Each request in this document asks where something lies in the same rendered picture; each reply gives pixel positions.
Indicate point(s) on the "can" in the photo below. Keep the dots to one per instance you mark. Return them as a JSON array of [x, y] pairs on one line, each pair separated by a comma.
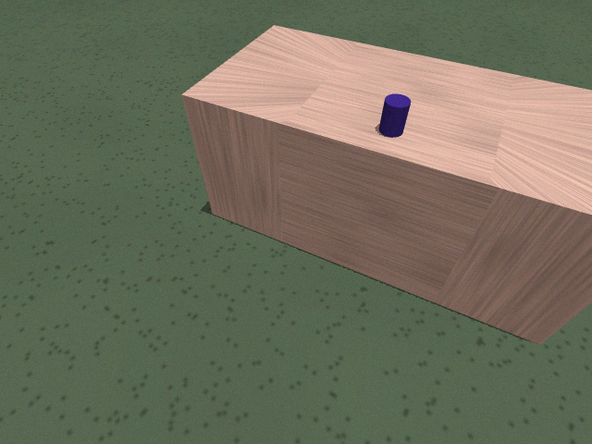
[[394, 115]]

